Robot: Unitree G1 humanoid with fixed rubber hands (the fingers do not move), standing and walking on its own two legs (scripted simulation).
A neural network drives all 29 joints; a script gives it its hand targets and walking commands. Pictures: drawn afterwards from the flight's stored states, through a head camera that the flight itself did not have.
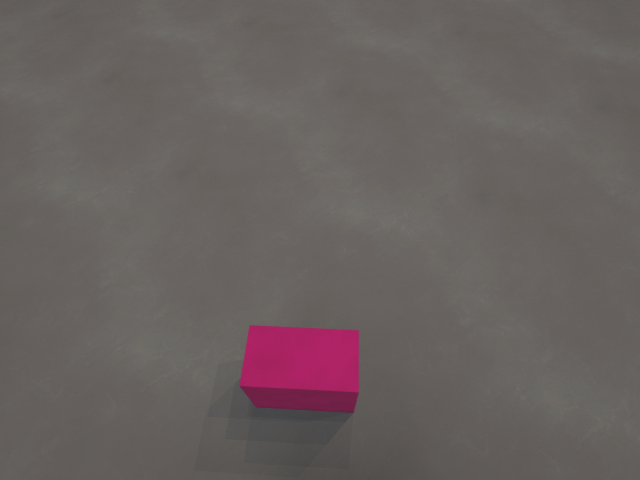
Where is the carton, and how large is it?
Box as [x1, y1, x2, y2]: [240, 325, 358, 412]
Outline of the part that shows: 249,326 240,386 256,406 353,412 358,392 358,330 253,325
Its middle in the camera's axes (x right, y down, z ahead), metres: -0.05 +0.37 +1.08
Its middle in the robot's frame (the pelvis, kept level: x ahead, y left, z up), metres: +0.41 +0.08 -0.64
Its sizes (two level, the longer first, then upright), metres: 0.289 0.155 0.256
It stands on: the floor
